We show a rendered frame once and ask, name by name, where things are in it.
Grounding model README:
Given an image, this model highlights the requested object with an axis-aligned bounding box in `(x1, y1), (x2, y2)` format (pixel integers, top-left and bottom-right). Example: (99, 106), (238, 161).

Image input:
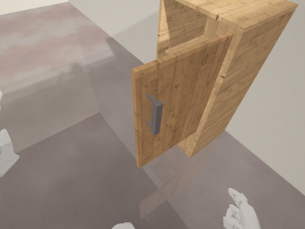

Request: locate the handle
(146, 94), (163, 135)

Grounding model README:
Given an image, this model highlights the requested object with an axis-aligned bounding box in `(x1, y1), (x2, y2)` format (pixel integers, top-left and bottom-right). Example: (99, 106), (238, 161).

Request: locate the robot right hand
(223, 188), (261, 229)

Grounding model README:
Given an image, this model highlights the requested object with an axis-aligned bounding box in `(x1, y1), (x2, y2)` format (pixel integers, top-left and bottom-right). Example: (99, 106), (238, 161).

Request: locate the robot left hand
(0, 91), (20, 177)

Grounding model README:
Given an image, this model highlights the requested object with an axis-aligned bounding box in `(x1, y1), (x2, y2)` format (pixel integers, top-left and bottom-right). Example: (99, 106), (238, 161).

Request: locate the cupboard door
(131, 31), (234, 169)

